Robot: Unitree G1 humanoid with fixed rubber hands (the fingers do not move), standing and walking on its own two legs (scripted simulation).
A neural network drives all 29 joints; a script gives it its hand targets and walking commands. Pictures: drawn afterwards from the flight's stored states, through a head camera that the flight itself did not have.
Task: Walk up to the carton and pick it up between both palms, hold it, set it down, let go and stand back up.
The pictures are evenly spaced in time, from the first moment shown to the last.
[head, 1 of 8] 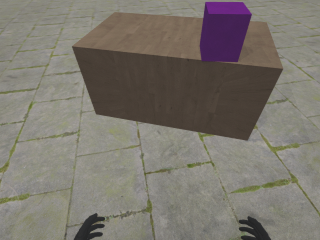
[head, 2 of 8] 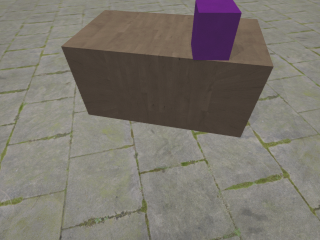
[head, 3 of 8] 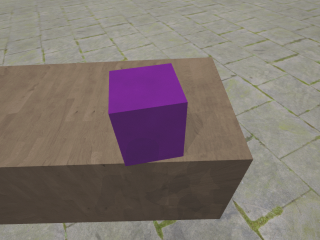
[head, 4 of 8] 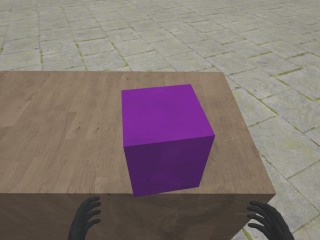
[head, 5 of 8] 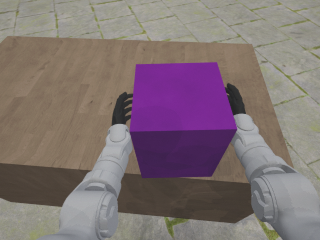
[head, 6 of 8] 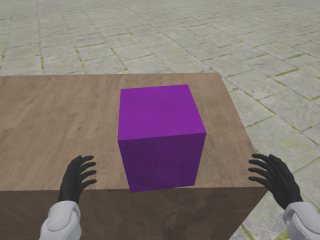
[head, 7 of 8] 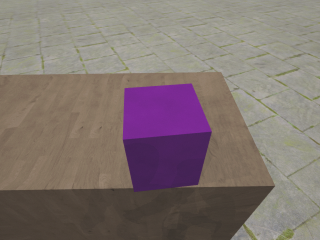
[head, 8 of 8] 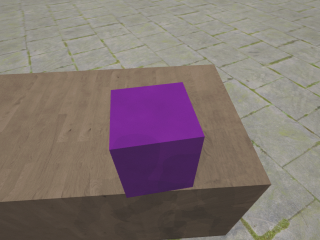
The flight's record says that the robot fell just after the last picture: no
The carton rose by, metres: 0.00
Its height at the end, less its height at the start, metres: +0.00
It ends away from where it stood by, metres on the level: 0.01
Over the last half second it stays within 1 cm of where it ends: yes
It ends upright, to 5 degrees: yes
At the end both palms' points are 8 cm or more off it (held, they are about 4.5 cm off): yes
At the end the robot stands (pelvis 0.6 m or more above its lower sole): yes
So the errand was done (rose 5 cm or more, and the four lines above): no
